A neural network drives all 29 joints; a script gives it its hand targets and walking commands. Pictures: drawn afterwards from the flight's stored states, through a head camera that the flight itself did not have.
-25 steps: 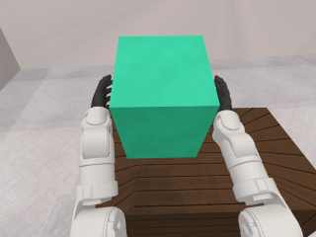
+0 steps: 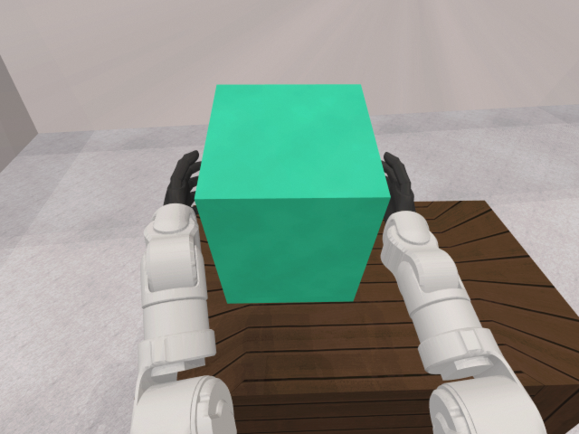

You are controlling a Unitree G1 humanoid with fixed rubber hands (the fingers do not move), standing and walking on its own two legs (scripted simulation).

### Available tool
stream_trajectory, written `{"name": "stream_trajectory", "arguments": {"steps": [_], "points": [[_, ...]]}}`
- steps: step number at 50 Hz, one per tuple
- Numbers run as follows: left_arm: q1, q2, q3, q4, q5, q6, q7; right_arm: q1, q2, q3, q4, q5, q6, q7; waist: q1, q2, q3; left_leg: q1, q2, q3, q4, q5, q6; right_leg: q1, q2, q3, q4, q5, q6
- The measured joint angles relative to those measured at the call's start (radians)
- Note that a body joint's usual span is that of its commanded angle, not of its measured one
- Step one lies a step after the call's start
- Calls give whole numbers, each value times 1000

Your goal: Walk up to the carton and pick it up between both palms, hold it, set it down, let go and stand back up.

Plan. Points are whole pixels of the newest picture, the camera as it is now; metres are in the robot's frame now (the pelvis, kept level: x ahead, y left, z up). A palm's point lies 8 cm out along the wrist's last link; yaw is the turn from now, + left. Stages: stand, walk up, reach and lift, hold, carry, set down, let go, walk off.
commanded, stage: hold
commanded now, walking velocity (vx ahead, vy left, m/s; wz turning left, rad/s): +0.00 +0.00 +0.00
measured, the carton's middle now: (289, 200) +0.40 +0.00 +0.17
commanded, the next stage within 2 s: none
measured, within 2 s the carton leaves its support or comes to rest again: neither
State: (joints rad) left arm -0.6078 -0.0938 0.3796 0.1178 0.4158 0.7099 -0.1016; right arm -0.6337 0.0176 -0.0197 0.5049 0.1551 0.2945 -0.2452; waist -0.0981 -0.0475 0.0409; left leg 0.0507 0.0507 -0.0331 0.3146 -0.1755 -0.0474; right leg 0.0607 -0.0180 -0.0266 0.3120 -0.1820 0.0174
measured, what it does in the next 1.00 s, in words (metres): stands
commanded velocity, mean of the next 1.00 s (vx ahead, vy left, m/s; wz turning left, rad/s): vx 0.00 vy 0.00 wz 0.00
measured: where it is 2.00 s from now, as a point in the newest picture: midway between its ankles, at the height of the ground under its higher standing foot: outside the picture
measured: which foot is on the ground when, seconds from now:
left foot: down 0.00-1.00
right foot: down 0.00-1.00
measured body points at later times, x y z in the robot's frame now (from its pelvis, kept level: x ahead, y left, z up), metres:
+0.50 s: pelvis +0.00 +0.00 +0.00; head -0.04 +0.02 +0.45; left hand +0.38 +0.15 +0.18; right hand +0.37 -0.14 +0.17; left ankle +0.02 +0.15 -0.75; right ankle +0.01 -0.13 -0.75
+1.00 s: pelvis +0.00 +0.00 +0.00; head -0.04 +0.02 +0.45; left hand +0.37 +0.14 +0.20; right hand +0.37 -0.15 +0.19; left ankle +0.02 +0.15 -0.75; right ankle +0.01 -0.13 -0.75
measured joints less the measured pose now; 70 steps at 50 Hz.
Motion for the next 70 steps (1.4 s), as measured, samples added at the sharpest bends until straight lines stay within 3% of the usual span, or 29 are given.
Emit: {"name": "stream_trajectory", "arguments": {"steps": [5, 13, 22, 32, 42, 52, 58, 61, 65, 70], "points": [[4, 6, -2, 9, 4, 15, -2, 0, 7, 0, 16, 0, 8, -8, 1, -13, 58, -1, 0, 0, 4, 7, 0, 1, 0, 0, 0, 9, 0], [5, 18, -93, -5, -27, -35, 58, 6, -38, 0, -34, 0, -33, 10, -1, 3, 20, -17, 0, 0, 10, -1, -1, -12, 0, 0, 0, 4, 0], [-2, 3, -8, 20, -10, -15, 18, -6, 0, -8, 21, 0, -21, 3, 0, 0, 23, -15, 0, 0, 4, 0, -1, -13, 0, 0, 0, 2, 0], [32, 11, -83, -86, -24, -20, 43, 15, -47, 43, -87, 9, -25, -8, -4, 3, 28, -15, 0, 0, 14, -3, -1, -8, 0, 0, 0, 3, 0], [20, -1, 1, 20, -5, -2, 7, 8, 15, -17, 17, 6, 1, 1, -3, -11, 46, -10, 0, 0, 3, 8, -1, -8, 0, 0, 0, 9, 0], [16, 17, -101, -54, -43, -35, 71, 11, -44, 12, -64, 6, -50, 8, -2, 10, 0, -21, 0, 0, 11, -6, -2, -16, 0, 0, 0, 0, 0], [0, 3, -3, -5, 4, -9, 2, -12, -2, 0, -3, 6, -9, 0, -2, 1, 0, 3, 0, 1, -7, 0, 1, 0, 0, 0, 0, -4, 0], [16, 4, 9, -3, 9, 12, -7, -10, 10, 6, 11, 6, 13, -8, -2, -9, 31, 5, 0, 1, -7, 4, 1, 2, 0, 0, 0, 0, 0], [40, 12, -26, -31, 4, 11, 1, 4, -4, 32, -14, 6, 11, -12, -2, -14, 66, 3, 0, 1, 2, 4, 0, 4, 0, 0, 0, 5, 0], [53, 14, -85, -106, -35, -7, 45, 33, -30, 40, -98, 6, -27, -9, -7, -5, 46, -2, 0, 1, 14, -3, -2, 4, 0, 0, 0, 4, 0]]}}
